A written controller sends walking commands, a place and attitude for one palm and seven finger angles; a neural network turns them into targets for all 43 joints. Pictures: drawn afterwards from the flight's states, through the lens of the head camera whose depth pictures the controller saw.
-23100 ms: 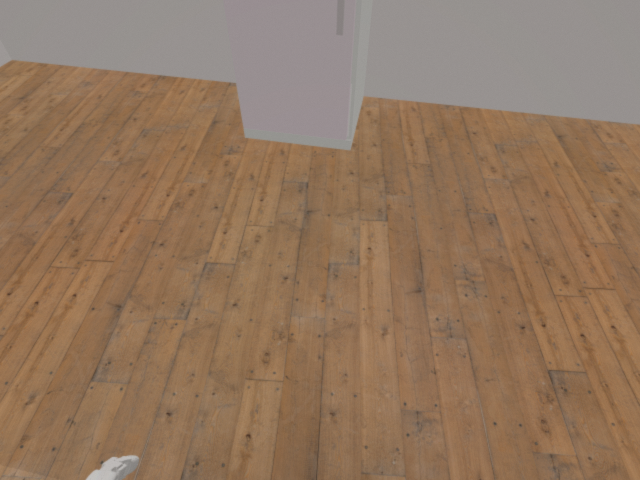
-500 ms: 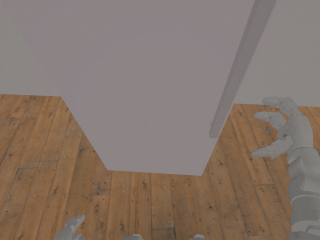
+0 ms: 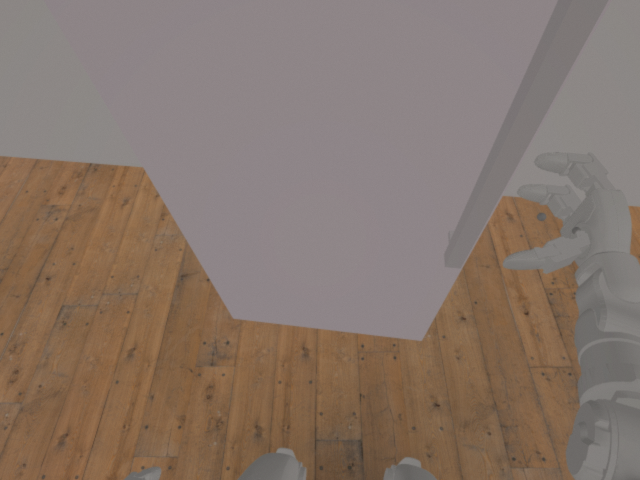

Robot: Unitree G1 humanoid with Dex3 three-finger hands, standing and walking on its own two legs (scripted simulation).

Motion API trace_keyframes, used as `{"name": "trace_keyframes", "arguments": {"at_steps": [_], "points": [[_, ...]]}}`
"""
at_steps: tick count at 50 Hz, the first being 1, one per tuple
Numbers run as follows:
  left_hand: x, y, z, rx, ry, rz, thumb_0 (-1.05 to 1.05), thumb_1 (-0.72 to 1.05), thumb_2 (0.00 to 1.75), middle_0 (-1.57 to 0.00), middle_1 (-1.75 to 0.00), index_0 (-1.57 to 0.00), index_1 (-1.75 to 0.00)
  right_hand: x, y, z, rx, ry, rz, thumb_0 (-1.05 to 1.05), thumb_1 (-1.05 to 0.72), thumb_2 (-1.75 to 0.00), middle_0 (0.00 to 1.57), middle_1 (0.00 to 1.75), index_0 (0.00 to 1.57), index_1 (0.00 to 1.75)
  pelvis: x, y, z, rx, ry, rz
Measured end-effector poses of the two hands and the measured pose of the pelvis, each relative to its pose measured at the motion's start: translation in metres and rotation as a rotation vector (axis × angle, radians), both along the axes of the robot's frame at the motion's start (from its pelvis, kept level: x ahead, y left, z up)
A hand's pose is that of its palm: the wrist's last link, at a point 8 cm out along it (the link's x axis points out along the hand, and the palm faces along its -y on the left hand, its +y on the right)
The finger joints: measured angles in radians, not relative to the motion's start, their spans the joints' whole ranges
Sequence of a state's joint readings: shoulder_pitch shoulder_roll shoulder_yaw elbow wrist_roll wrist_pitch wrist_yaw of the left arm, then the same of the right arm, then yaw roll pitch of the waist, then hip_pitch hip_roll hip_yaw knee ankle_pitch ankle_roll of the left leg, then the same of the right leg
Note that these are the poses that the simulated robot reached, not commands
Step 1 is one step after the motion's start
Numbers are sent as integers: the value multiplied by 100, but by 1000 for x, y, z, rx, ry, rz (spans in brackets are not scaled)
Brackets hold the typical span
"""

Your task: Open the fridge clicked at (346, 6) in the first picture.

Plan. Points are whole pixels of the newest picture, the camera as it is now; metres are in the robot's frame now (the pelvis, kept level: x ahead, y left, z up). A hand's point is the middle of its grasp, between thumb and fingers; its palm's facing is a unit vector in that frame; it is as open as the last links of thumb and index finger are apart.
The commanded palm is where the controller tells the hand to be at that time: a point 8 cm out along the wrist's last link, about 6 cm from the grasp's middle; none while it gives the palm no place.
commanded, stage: move the hooked fingers beside the handle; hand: right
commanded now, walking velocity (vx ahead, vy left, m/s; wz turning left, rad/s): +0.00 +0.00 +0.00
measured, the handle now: (499, 149) +0.50 -0.13 +0.13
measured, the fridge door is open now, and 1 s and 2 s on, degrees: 0 0 0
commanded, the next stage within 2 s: feel for the door with the fingertips in 0.66 s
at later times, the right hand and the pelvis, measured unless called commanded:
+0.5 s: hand (545, 229) +0.43 -0.20 +0.08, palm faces -0.02 +1.00 -0.01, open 14.0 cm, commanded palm +0.40 -0.25 +0.08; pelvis +0.00 +0.00 +0.00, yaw +0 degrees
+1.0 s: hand (531, 228) +0.43 -0.19 +0.07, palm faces -0.05 +1.00 +0.01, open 14.0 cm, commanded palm +0.41 -0.24 +0.08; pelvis +0.00 -0.01 +0.00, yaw -1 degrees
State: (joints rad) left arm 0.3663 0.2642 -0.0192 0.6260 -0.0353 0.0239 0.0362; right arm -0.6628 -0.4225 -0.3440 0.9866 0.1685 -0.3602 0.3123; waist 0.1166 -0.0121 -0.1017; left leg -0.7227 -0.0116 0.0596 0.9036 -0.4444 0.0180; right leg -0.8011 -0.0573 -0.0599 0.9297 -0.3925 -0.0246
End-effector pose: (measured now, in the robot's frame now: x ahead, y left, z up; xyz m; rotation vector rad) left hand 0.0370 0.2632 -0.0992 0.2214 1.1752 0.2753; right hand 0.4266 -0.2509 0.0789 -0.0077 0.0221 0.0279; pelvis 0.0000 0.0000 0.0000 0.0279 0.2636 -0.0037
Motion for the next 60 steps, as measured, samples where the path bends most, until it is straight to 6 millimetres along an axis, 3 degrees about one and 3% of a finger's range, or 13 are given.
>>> {"name": "trace_keyframes", "arguments": {"at_steps": [9, 26, 39, 47, 60], "points": [[0, -2, 1, -11, 11, 15, 1, 91, 90, -20, -30, -20, -30, -11, -11, -4, -9, 7, -18, -1, 50, -30, 30, 120, 30, 120, 5, 1, 2, 1, -6, 3], [43, -6, 6, -10, -94, -48, 1, 91, 90, -20, -30, -20, -30, -19, -3, -2, 2, -6, -6, -1, 50, -30, 30, 120, 30, 120, 4, -1, 2, 3, -21, -9], [28, -5, 3, 1, -47, -43, 1, 91, 90, -20, -30, -20, -30, -18, -17, -2, 1, -15, -7, -1, 50, -30, 30, 120, 30, 120, 1, -1, 0, 9, -13, -14], [18, -6, 1, -1, -20, -32, 1, 91, 90, -20, -30, -20, -30, -15, -1, -7, 17, 2, 20, -1, 50, -30, 30, 120, 30, 120, 1, -5, 0, 11, -9, -16], [20, -15, -1, -41, -55, -23, 1, 91, 90, -20, -30, -20, -30, -10, 33, -6, 5, -12, 6, -1, 50, -30, 30, 120, 30, 120, 2, -5, 0, 3, -18, -2]]}}
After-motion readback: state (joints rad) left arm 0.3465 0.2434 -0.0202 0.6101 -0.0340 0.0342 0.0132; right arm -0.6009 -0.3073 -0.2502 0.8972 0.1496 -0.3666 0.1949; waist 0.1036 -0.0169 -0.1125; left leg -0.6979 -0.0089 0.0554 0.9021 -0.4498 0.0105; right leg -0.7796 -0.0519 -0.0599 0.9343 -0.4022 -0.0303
